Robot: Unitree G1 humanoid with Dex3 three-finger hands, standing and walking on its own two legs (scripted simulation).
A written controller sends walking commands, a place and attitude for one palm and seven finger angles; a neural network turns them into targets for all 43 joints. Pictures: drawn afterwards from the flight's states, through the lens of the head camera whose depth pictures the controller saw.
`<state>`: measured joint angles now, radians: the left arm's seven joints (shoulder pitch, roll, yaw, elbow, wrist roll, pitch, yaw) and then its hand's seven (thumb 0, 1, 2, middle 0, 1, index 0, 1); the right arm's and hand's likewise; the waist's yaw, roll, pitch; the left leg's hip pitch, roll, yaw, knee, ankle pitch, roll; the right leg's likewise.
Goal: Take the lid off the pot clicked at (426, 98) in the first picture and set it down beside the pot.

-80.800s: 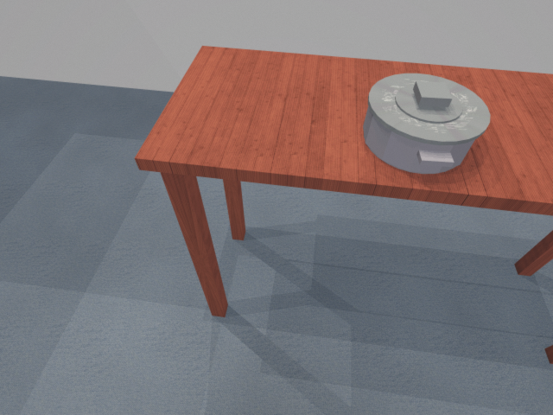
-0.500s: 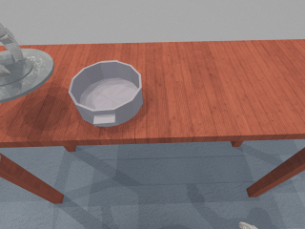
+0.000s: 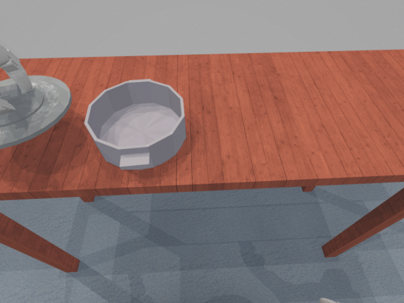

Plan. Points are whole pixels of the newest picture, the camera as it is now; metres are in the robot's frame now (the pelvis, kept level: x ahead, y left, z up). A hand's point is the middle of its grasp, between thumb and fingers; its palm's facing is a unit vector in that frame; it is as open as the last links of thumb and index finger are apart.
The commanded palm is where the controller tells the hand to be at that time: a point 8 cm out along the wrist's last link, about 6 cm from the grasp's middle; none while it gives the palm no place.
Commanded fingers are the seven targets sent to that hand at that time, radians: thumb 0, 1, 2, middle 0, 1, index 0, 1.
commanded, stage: lower the lid onto the table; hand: left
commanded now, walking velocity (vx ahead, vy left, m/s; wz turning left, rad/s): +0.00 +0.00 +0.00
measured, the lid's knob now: (4, 97) +0.46 +0.35 +0.17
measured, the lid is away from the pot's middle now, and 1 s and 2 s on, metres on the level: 0.23 0.23 0.24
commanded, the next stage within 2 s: open the fingers wide in 1.30 s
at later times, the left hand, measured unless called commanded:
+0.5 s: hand (9, 109) +0.43 +0.34 +0.16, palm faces -0.38 -0.17 -0.91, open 8.8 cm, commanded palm +0.44 +0.35 +0.24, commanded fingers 0.00 0.37 1.28 -0.84 -0.82 -0.83 -0.84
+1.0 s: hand (15, 122) +0.43 +0.34 +0.13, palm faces -0.41 -0.21 -0.89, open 8.8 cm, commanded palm +0.44 +0.36 +0.20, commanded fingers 0.00 0.37 1.28 -0.84 -0.82 -0.83 -0.84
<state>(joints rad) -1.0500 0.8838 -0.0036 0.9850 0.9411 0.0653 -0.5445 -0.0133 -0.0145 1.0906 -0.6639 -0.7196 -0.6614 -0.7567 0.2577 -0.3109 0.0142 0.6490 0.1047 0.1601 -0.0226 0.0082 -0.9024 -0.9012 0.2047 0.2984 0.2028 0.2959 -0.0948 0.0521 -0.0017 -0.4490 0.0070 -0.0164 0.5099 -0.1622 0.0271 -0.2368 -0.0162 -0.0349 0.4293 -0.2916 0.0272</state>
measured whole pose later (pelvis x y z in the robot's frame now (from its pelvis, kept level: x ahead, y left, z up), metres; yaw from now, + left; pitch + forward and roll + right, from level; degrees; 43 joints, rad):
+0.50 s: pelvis +0.00 +0.00 +0.00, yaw +0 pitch +6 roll -2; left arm -1.03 0.87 -0.03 1.05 0.94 0.04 -0.52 -0.01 -0.01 1.09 -0.66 -0.72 -0.66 -0.76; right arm 0.27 -0.31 0.02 0.66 0.10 0.16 -0.03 0.01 -0.90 -0.90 0.21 0.30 0.20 0.30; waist -0.10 0.05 -0.01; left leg -0.48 0.01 -0.02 0.54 -0.17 0.03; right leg -0.27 -0.01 -0.03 0.46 -0.31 0.03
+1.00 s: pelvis +0.00 +0.00 -0.01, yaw -1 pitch +7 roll -2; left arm -0.99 0.87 0.00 1.11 0.94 0.00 -0.49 -0.02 -0.01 1.09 -0.66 -0.72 -0.66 -0.76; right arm 0.27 -0.31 0.02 0.67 0.10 0.16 -0.05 0.01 -0.90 -0.90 0.21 0.30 0.20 0.30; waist -0.11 0.04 -0.02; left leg -0.52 0.02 -0.01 0.58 -0.19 0.03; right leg -0.31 0.00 -0.02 0.50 -0.32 0.03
